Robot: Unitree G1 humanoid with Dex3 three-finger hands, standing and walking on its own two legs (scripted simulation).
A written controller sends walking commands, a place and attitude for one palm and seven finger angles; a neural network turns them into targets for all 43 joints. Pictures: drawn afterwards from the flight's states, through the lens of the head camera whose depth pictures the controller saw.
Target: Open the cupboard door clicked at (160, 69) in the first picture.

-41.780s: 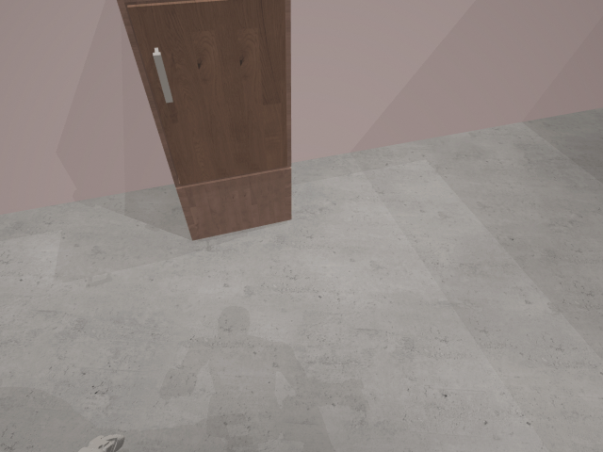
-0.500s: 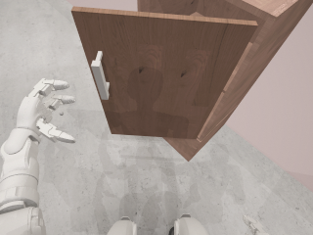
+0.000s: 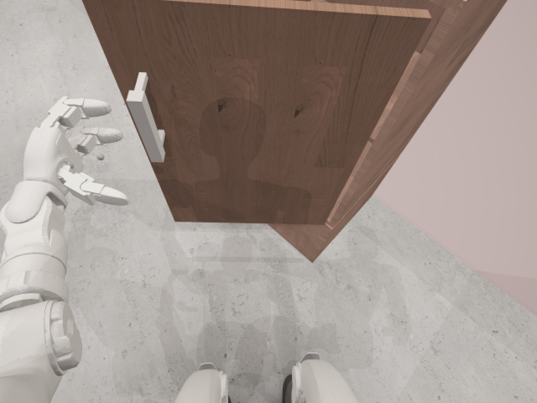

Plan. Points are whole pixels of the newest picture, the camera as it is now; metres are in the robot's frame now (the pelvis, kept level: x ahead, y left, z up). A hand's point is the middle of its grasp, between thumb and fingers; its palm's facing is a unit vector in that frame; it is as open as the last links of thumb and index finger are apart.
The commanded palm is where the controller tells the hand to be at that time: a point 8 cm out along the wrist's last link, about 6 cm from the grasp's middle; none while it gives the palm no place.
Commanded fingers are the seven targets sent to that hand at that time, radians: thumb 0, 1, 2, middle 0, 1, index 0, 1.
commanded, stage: move the hooked fingers beside the handle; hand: left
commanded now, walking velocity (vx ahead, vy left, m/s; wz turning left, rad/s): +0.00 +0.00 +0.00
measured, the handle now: (150, 120) +0.52 +0.17 +0.06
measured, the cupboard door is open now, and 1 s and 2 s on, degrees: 43 43 43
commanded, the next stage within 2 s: slide the fingers in behind the handle in 0.96 s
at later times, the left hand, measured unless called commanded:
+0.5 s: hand (96, 149) +0.47 +0.24 +0.06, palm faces -0.02 -1.00 +0.00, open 14.0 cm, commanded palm +0.45 +0.28 +0.06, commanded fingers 0.00 -0.50 0.30 -0.30 -1.20 -0.30 -1.20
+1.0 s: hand (103, 147) +0.47 +0.23 +0.06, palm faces -0.03 -1.00 -0.02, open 14.0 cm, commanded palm +0.45 +0.28 +0.06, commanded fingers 0.00 -0.50 0.30 -0.30 -1.20 -0.30 -1.20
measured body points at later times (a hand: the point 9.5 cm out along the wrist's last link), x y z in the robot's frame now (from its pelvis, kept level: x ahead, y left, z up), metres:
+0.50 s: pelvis +0.00 +0.00 +0.00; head +0.13 +0.02 +0.43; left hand +0.46 +0.30 +0.06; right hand +0.02 -0.27 -0.11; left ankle +0.00 +0.09 -0.67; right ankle +0.04 -0.12 -0.67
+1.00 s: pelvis +0.00 +0.01 -0.01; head +0.13 +0.03 +0.43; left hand +0.47 +0.29 +0.06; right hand +0.04 -0.26 -0.11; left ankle +0.00 +0.09 -0.67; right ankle +0.04 -0.12 -0.67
